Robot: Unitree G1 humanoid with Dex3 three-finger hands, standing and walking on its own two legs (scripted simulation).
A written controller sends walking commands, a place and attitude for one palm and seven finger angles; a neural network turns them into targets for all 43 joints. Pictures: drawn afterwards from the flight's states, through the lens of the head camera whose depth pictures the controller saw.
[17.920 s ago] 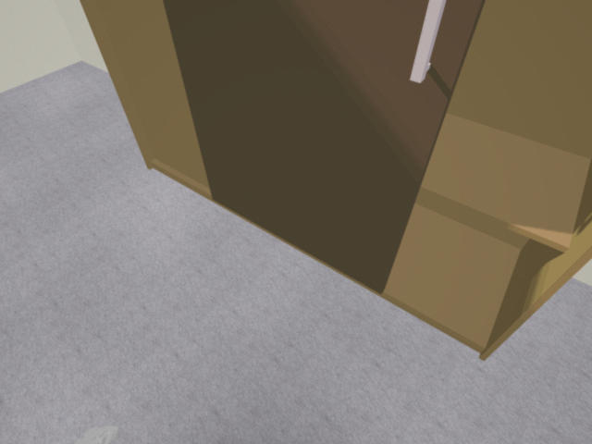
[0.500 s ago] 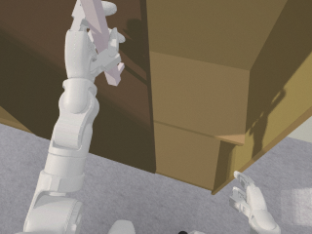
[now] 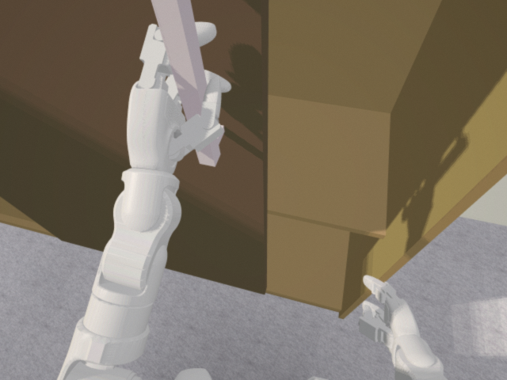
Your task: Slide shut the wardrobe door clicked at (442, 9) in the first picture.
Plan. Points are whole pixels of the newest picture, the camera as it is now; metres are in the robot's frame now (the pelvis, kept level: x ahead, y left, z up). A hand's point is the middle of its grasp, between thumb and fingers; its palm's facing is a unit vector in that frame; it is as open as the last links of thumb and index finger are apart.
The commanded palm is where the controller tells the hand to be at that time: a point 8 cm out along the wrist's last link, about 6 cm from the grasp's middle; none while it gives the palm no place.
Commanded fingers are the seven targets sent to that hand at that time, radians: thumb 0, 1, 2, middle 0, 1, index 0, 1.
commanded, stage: step sideways, sliding the door along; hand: left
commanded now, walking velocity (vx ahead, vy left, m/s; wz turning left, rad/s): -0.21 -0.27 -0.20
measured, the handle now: (199, 74) +0.39 +0.11 +0.26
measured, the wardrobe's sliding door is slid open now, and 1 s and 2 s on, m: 0.28 0.25 0.25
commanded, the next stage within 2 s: none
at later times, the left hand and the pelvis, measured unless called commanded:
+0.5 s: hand (237, 129) +0.34 +0.06 +0.24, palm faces -0.08 -0.99 -0.12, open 7.1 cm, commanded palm +0.32 +0.09 +0.25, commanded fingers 0.00 0.90 0.90 -0.45 -1.40 -0.45 -1.40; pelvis -0.04 +0.00 -0.01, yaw -4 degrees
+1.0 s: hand (237, 126) +0.34 +0.06 +0.24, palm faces -0.08 -0.99 -0.10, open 6.9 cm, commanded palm +0.32 +0.08 +0.25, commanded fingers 0.00 0.90 0.90 -0.45 -1.40 -0.45 -1.40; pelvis -0.06 +0.00 +0.00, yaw -7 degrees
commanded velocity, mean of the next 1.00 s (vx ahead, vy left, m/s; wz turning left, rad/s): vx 0.08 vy -0.30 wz -0.12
